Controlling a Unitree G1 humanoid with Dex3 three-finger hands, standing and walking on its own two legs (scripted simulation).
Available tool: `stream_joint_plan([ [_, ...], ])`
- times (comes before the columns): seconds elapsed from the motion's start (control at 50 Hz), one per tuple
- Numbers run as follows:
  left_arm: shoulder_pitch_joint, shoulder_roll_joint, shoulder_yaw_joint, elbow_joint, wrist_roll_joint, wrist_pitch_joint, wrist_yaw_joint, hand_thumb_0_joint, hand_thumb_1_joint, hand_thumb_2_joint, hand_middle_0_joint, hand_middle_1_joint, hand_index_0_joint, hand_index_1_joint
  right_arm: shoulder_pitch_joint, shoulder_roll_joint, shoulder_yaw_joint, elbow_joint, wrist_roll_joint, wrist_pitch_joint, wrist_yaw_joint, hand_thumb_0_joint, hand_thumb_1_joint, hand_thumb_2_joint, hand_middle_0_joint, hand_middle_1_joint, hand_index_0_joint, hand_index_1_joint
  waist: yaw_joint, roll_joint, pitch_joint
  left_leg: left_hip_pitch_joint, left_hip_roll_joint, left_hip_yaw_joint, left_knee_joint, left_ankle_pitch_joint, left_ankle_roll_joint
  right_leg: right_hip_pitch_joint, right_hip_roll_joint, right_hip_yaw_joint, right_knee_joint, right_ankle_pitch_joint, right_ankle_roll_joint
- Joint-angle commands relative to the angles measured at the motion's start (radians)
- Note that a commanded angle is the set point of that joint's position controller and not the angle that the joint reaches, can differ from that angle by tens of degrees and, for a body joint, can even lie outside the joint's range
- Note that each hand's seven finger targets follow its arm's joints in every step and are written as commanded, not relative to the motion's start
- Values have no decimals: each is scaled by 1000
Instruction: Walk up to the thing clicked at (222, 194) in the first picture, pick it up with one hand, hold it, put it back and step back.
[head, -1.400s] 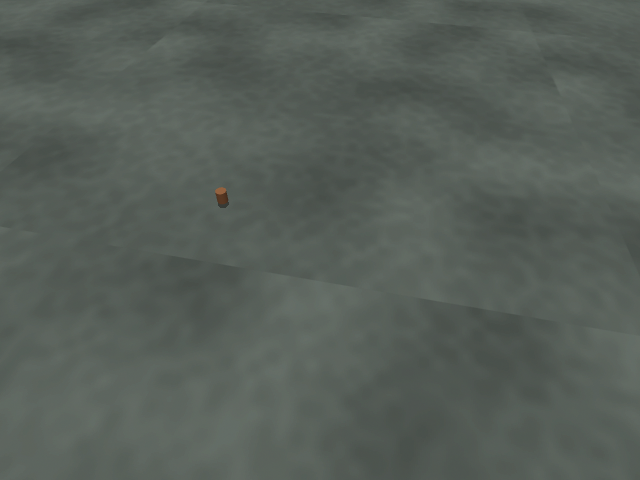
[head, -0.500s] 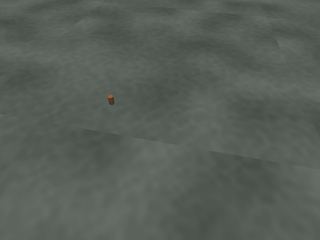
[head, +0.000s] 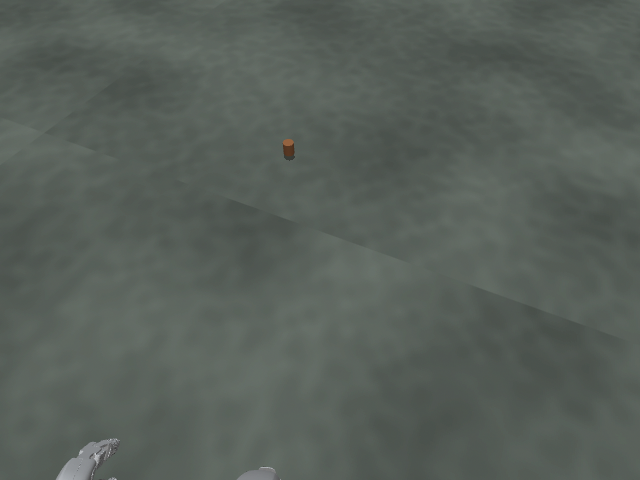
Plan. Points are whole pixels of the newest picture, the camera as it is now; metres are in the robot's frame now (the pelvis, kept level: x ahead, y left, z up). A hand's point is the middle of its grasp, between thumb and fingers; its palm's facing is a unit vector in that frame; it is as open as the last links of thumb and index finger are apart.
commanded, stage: walk up
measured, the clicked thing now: (288, 147) +1.53 +0.13 -0.74
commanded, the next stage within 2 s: stand in 1.72 s
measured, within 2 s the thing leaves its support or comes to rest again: neither
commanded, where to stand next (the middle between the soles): +0.07 +0.03 m, yaw +37 degrees
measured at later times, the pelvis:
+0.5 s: pelvis +0.01 +0.00 -0.02, yaw +20 degrees
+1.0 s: pelvis -0.01 +0.01 -0.02, yaw +34 degrees
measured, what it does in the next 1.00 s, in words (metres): steps on the spot, turning left: left foot, then right foot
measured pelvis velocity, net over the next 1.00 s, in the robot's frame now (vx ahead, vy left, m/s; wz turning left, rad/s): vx -0.01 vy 0.01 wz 0.59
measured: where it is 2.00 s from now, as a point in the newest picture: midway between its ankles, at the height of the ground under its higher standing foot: outside the picture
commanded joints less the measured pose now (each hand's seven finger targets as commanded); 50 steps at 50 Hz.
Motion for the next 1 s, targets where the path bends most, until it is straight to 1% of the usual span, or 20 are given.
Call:
stream_joint_plan([
  [0.0,-64,233,69,-153,9,-32,18,0,900,900,-200,-300,-200,-300,10,-203,-56,-176,-1,-25,20,0,-900,-900,200,300,200,300,3,-111,-113,-139,91,11,276,16,-15,156,-285,147,-150,577,-155],
  [0.1,100,260,91,-157,18,-35,6,0,900,900,-200,-300,-200,-300,-6,-179,-50,-203,13,-38,35,0,-900,-900,200,300,200,300,83,-161,-126,-121,94,88,46,-34,-3,236,-295,94,-107,404,-178],
  [0.22,63,275,90,-204,-2,-8,-13,0,900,900,-200,-300,-200,-300,150,-178,-62,-165,21,-75,10,0,-900,-900,200,300,200,300,-7,-132,-136,266,9,209,-302,165,28,-27,-258,-49,116,340,-98],
  [0.24,94,227,75,-210,-9,-10,-10,0,900,900,-200,-300,-200,-300,204,-224,-77,-156,13,-89,3,0,-900,-900,200,300,200,300,-32,-6,-176,412,35,100,-386,186,71,-123,-198,-102,336,306,-40],
  [0.28,85,190,64,-243,-9,1,-3,0,900,900,-200,-300,-200,-300,169,-398,-107,-214,12,-99,-14,0,-900,-900,200,300,200,300,-23,238,-185,382,450,-568,-446,452,332,-379,-46,32,594,-340,43],
  [0.3,63,236,65,-233,-14,-1,5,0,900,900,-200,-300,-200,-300,108,-390,-107,-223,29,-100,-22,0,-900,-900,200,300,200,300,-5,189,-126,255,456,-538,-482,380,359,-326,-91,105,638,-319,39],
  [0.36,144,235,74,-172,-18,-7,-4,0,900,900,-200,-300,-200,-300,32,-293,-63,-251,22,-99,-33,0,-900,-900,200,300,200,300,36,185,-89,155,274,-244,-370,389,241,-247,-91,70,489,-212,31],
  [0.5,272,202,82,-137,-14,-43,22,0,900,900,-200,-300,-200,-300,-18,-258,-54,-294,21,-58,-16,0,-900,-900,200,300,200,300,88,156,-182,9,136,-177,-125,459,147,66,17,-28,8,23,-8],
  [0.52,300,275,102,-140,4,-54,30,0,900,900,-200,-300,-200,-300,-35,-195,-34,-318,30,-53,-19,0,-900,-900,200,300,200,300,115,-21,-171,-100,47,-119,40,325,90,106,-120,167,-110,-1,-54],
  [0.54,244,385,121,-168,19,-63,32,0,900,900,-200,-300,-200,-300,-13,-158,-29,-330,26,-48,-22,0,-900,-900,200,300,200,300,92,-240,-131,-275,-79,-12,250,-145,31,109,-424,556,-244,16,-182],
  [0.56,145,430,125,-189,13,-61,30,0,900,900,-200,-300,-200,-300,14,-213,-49,-306,15,-39,-37,0,-900,-900,200,300,200,300,55,-262,-111,-257,5,-68,443,-278,23,-1,-587,741,-300,74,-327],
  [0.6,107,307,95,-185,-9,-72,37,0,900,900,-200,-300,-200,-300,42,-269,-70,-247,22,-36,-16,0,-900,-900,200,300,200,300,22,0,-27,-207,58,-91,442,-114,7,-43,-414,371,-197,101,-237],
  [0.66,150,313,93,-153,9,-79,39,0,900,900,-200,-300,-200,-300,65,-221,-58,-220,22,-43,22,0,-900,-900,200,300,200,300,42,-161,-38,-168,71,7,263,-36,-2,14,-289,160,-128,169,-165],
  [0.74,173,333,98,-169,14,-76,29,0,900,900,-200,-300,-200,-300,-1,-196,-51,-219,24,-53,33,0,-900,-900,200,300,200,300,68,-225,-88,-50,68,81,1,-86,2,38,-310,106,-76,217,-180],
  [0.82,144,279,67,-176,-11,-43,19,0,900,900,-200,-300,-200,-300,115,-207,-56,-136,25,-76,15,0,-900,-900,200,300,200,300,8,-112,-159,251,-9,151,-262,100,17,-119,-256,5,150,91,-97],
  [0.84,175,225,51,-171,-12,-32,18,0,900,900,-200,-300,-200,-300,134,-247,-67,-130,14,-83,6,0,-900,-900,200,300,200,300,-2,4,-158,326,49,9,-340,25,59,-234,-223,-22,292,-59,-50],
  [0.86,163,162,32,-201,-25,-27,18,0,900,900,-200,-300,-200,-300,112,-359,-82,-167,3,-93,0,0,-900,-900,200,300,200,300,-4,313,-138,306,333,-515,-493,-7,181,-426,-65,-56,464,-272,34],
  [0.88,101,261,61,-172,-23,-24,38,0,900,900,-200,-300,-200,-300,99,-407,-87,-164,16,-94,-5,0,-900,-900,200,300,200,300,-36,216,-108,128,417,-639,-520,-5,313,-321,-84,77,512,-375,24],
  [0.92,166,252,58,-129,-32,-26,36,0,900,900,-200,-300,-200,-300,19,-311,-53,-167,23,-95,-16,0,-900,-900,200,300,200,300,34,115,-79,167,307,-372,-403,219,262,-324,-110,96,529,-275,21],
  [0.98,213,238,60,-68,-29,-34,29,0,900,900,-200,-300,-200,-300,-10,-287,-36,-157,23,-101,-16,0,-900,-900,200,300,200,300,43,192,-104,74,253,-275,-358,334,221,-167,-91,46,377,-202,15],
])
